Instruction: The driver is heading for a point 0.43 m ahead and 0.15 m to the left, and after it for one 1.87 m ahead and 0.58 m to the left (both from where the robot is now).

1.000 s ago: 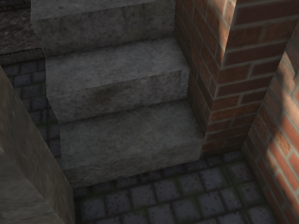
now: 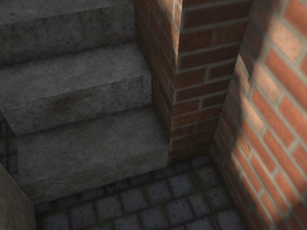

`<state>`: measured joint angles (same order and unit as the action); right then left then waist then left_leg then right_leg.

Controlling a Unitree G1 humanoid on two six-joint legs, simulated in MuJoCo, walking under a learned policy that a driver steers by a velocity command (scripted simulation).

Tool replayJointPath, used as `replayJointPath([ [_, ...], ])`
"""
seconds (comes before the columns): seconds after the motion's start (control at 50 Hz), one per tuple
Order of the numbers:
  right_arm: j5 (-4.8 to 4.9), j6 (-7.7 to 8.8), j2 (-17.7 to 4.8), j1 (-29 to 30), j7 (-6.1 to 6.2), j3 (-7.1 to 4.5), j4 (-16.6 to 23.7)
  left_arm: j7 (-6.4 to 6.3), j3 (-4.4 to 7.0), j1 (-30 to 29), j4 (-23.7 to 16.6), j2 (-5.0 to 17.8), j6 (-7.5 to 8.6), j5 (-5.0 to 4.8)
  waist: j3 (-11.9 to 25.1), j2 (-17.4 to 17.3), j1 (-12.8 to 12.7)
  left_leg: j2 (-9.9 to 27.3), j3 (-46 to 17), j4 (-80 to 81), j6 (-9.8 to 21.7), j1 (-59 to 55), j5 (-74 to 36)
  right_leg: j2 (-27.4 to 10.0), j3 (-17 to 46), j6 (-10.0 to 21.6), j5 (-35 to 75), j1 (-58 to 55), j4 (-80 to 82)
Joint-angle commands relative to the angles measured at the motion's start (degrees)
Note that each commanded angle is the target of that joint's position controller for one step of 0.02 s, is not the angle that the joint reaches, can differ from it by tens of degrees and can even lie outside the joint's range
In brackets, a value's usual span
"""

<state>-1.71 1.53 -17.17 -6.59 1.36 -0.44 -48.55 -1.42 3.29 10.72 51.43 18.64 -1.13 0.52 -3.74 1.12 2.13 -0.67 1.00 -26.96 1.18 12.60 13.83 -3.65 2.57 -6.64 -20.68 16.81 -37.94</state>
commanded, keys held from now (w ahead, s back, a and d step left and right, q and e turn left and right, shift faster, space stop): w+q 0.72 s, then w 0.28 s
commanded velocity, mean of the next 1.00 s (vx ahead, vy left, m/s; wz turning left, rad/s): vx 0.01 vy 0.02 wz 0.39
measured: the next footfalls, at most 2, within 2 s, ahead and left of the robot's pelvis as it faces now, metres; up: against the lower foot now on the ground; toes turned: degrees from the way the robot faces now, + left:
right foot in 0.04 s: +0.04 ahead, -0.16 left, +0.00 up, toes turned +1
left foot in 0.42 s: +0.04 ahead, +0.11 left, +0.00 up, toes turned +11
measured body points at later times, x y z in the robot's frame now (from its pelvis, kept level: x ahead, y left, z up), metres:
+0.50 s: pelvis -0.01 +0.02 +0.00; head +0.03 +0.04 +0.44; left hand +0.08 +0.34 -0.12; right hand +0.18 -0.24 -0.10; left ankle +0.00 +0.10 -0.74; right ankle -0.01 -0.15 -0.68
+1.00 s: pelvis -0.01 +0.04 +0.00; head +0.03 +0.03 +0.45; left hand -0.06 +0.35 -0.10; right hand +0.24 -0.18 -0.11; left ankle -0.07 +0.13 -0.66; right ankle +0.05 -0.08 -0.74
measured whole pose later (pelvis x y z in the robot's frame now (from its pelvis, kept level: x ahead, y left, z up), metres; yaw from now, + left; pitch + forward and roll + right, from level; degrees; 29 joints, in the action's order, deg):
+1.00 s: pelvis -0.01 +0.04 +0.00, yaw +25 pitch +0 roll +1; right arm -0.1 -4.2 -21.7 -10.7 2.5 -4.1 -43.4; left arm -2.7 1.3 11.6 49.6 18.8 2.2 1.5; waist -3.7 -2.4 -2.4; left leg -10.6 -9.8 -63.2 -1.3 27.5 25.6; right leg -1.2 0.9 0.0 -13.7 12.4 -26.0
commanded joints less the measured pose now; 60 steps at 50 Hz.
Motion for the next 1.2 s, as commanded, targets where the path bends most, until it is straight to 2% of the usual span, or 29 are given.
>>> replayJointPath([
  [0.02,0.71,0.56,-8.6,0.5,-0.09,-1.89,2.3,0.30,1.04,3.4,0.2,5.8,1.36,0.03,4.2,-6.8,-1.1,8.3,-8.8,5.7,6.8,1.6,-5.7,3.5,-4.3,2.3,13.2,-8.8,15.5],
  [0.04,0.42,1.04,-8.2,-0.2,-0.40,-1.68,2.5,-0.06,1.53,4.5,-0.1,8.9,1.31,0.57,5.1,-4.0,-1.3,6.9,-9.5,3.2,4.3,4.8,-5.3,-1.1,0.8,4.1,23.5,-13.6,14.9],
  [0.06,-0.53,1.14,-5.9,-0.8,-0.96,-1.41,3.8,-0.94,1.95,4.6,0.3,12.3,0.74,0.84,6.7,4.7,1.5,1.5,-4.3,-1.1,1.1,7.1,1.8,-6.0,6.0,8.7,30.4,-14.0,13.2],
  [0.08,-0.43,1.19,-5.1,2.1,-1.04,-1.29,5.1,-1.14,1.43,4.1,1.0,10.0,0.09,0.58,7.6,9.3,0.8,0.0,-0.7,-5.1,-1.1,5.5,6.7,-7.5,7.7,13.2,23.9,-10.2,15.5],
  [0.16,1.62,0.70,-7.8,5.6,-1.26,-3.10,7.3,-3.27,2.52,5.5,-1.7,12.8,0.07,1.58,4.0,10.5,-3.5,-0.8,-2.7,-33.4,-2.1,19.7,23.1,-17.0,15.1,20.8,30.4,-13.1,20.1],
  [0.18,1.88,0.48,-6.8,2.8,-1.60,-3.20,6.8,-3.61,2.51,4.0,-2.2,12.3,0.60,0.89,3.8,9.3,-1.5,0.4,-4.9,-37.9,-2.0,21.8,23.4,-18.0,14.1,21.1,34.6,-13.8,19.3],
  [0.22,1.84,-0.28,-5.7,1.8,-2.22,-3.25,7.2,-4.23,2.31,0.0,-3.7,10.6,0.70,-0.09,3.8,6.2,-0.1,1.9,-4.1,-34.2,-2.3,22.1,18.6,-16.2,8.6,18.4,36.0,-14.4,19.2],
  [0.26,1.81,-0.36,-3.9,1.4,-2.38,-3.07,7.9,-3.82,2.59,-1.2,-4.1,10.8,0.90,0.51,5.5,5.1,-0.6,2.5,-2.1,-27.3,-2.6,18.5,14.7,-15.7,5.3,17.7,36.9,-14.5,19.4],
  [0.3,2.01,-0.78,-4.0,0.9,-2.82,-3.18,8.7,-3.34,2.71,-2.1,-4.4,11.2,1.10,0.37,7.5,6.2,-1.5,2.3,-0.2,-19.1,-2.2,12.2,10.1,-14.9,1.7,16.7,37.0,-13.0,19.0],
  [0.36,1.88,-1.15,-4.9,-3.3,-3.70,-3.90,8.6,-3.12,2.94,-2.9,-4.7,11.9,1.12,-1.82,8.6,8.2,-0.2,1.2,2.6,-7.2,-0.5,4.1,1.7,-14.4,-0.8,14.6,29.5,-11.5,16.7],
  [0.4,2.22,-1.95,-6.8,-7.2,-3.22,-5.28,7.1,-2.19,2.60,-1.5,-3.7,10.1,1.64,-1.79,8.3,4.7,0.4,-1.2,2.8,1.5,2.0,-4.9,-5.5,-11.0,-5.2,10.3,16.4,-5.8,9.7],
  [0.42,2.20,-2.50,-10.7,-8.4,-2.00,-6.51,7.7,-1.24,1.99,0.3,-3.5,7.3,2.21,0.07,7.2,-7.0,-0.2,6.0,-8.9,5.0,5.4,-11.8,-20.0,-6.4,-10.5,5.2,3.2,4.4,-2.4],
  [0.44,0.51,-2.63,-17.7,-8.9,-1.48,-7.39,9.9,-0.80,0.88,-5.2,-9.3,4.3,2.73,2.92,5.8,-20.0,-0.2,19.6,-32.8,8.1,17.1,-13.2,-34.6,2.3,-8.5,0.9,-20.4,19.6,-18.5],
  [0.46,-1.15,-1.35,-16.5,-10.0,-2.09,-7.10,10.1,-0.95,1.84,-9.3,-10.7,7.0,3.17,1.26,10.3,-10.4,2.4,21.9,-35.4,9.9,21.6,-11.4,-30.0,3.0,0.8,1.3,-20.6,19.8,-30.4],
  [0.48,0.08,-0.37,-16.0,-7.0,-2.03,-7.21,10.4,-1.17,1.97,-8.3,-10.7,7.9,3.03,-0.72,8.1,-7.6,-0.2,19.3,-30.2,9.3,19.1,-10.7,-27.1,2.2,2.1,2.6,-15.8,21.8,-34.0],
  [0.52,1.80,0.00,-11.7,-1.3,-1.26,-6.30,11.6,-2.46,2.48,-5.4,-8.5,9.4,2.04,-0.72,5.0,-4.3,-2.8,14.3,-21.7,8.5,13.0,-5.1,-23.7,0.4,2.5,3.2,-7.2,19.7,-32.3],
  [0.56,1.28,-1.02,-9.9,-2.9,-0.32,-5.33,11.1,-2.33,2.70,-6.3,-9.2,9.4,1.57,0.43,6.3,-4.7,-3.0,11.5,-18.7,9.3,12.3,-1.0,-24.3,2.2,1.8,3.2,-2.0,14.8,-31.9],
  [0.68,1.62,-3.86,-11.0,-3.7,1.57,-5.37,12.0,-1.69,1.05,-8.8,-10.4,5.5,2.22,-0.76,7.9,-7.1,-1.4,8.1,-21.6,9.6,11.3,-6.3,-8.2,4.7,1.3,1.8,2.1,13.3,-10.6],
  [0.78,1.22,-4.68,-11.7,-5.1,0.56,-5.58,10.4,-0.46,0.45,-4.4,-7.1,7.9,3.26,0.06,5.7,-10.2,-1.6,6.7,-24.6,9.9,10.9,-4.0,-6.1,5.2,0.4,3.1,-1.3,3.3,-0.5],
  [0.84,2.68,-4.95,-10.6,-3.9,0.91,-5.18,9.5,0.21,0.23,-0.7,-5.2,8.2,4.45,0.33,5.2,-9.0,-4.5,4.2,-23.7,6.3,8.7,-2.4,-11.8,4.6,-0.9,5.7,4.1,-3.3,11.6],
  [0.86,3.37,-4.82,-9.9,-4.6,1.15,-5.12,9.2,0.24,0.38,2.6,-3.6,8.6,4.66,0.93,6.3,-7.1,-5.7,1.7,-21.7,3.0,6.6,0.6,-10.9,1.8,0.4,7.1,11.3,-9.1,16.3],
  [0.88,2.59,-4.77,-7.7,-5.6,1.31,-4.66,9.5,0.20,0.91,4.2,-3.2,12.1,4.61,1.95,6.8,3.7,-4.8,-4.2,-14.9,-9.2,3.5,7.9,0.4,-9.1,10.6,10.9,21.2,-15.2,18.3],
  [0.9,1.97,-4.73,-9.1,-2.4,1.81,-4.94,11.8,0.00,1.87,0.2,-4.8,16.5,4.33,4.22,3.6,16.9,-4.7,-10.6,-10.6,-22.7,0.4,18.0,23.0,-22.0,29.7,23.1,30.8,-10.4,24.1],
  [0.92,0.67,-4.51,-13.7,-4.3,1.56,-5.81,10.4,-0.84,1.15,-1.9,-5.9,13.8,4.81,3.76,5.3,9.4,-3.7,-7.6,-16.3,-37.1,-1.2,18.0,21.2,-25.0,31.4,26.4,30.7,-8.1,23.9],
  [0.96,1.39,-5.54,-13.7,-9.0,1.43,-6.33,6.5,-1.77,0.24,-4.9,-6.6,10.0,4.62,0.90,4.5,3.1,-1.0,-6.2,-15.6,-44.7,-3.1,19.9,14.3,-17.2,17.8,20.0,26.2,-9.3,20.7],
  [1.02,2.05,-5.44,-10.9,-8.0,1.50,-5.59,5.7,-2.09,-0.93,-2.5,-6.0,7.7,3.56,-0.50,2.1,5.6,-3.1,-5.1,-11.8,-40.6,-5.9,20.5,8.2,-11.2,10.6,16.7,18.0,-8.9,21.9],
  [1.1,2.31,-3.84,-5.9,-2.6,1.52,-3.33,6.9,-2.81,0.48,-0.8,-5.1,11.8,2.20,-0.85,2.5,11.6,-6.3,-0.2,-3.8,-20.7,-8.4,14.9,8.4,-9.9,7.3,15.5,17.4,-10.2,22.1],
  [1.16,2.20,-3.65,-7.3,-3.1,0.15,-3.30,5.5,-1.92,1.66,0.0,-5.1,14.5,1.54,-1.42,2.7,12.9,-7.1,-1.2,0.2,-9.2,-7.8,5.9,8.8,-9.8,6.0,15.1,20.8,-7.1,20.1],
  [1.2,2.90,-3.88,-8.4,-7.7,-0.37,-3.95,3.1,-1.68,1.59,-0.5,-5.2,13.6,1.19,-2.46,3.6,12.1,-4.5,-1.9,1.5,-0.1,-5.8,-1.3,0.5,-10.3,6.9,14.1,23.0,-5.1,18.1],
])
Over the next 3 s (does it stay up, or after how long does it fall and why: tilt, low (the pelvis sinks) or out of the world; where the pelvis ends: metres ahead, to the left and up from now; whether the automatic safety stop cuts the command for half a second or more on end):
stays up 0.01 0.00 0.00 its command is cut before an obstacle from the start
